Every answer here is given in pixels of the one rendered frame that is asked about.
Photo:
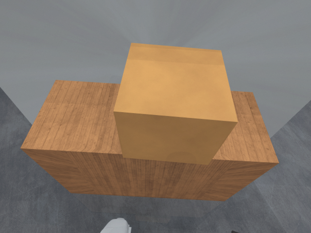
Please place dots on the carton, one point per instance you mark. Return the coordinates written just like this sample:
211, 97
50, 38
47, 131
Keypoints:
174, 104

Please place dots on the pedestal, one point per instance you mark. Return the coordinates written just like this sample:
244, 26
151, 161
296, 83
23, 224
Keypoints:
75, 139

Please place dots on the left robot thigh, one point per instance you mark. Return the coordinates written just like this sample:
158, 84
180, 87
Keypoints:
117, 226

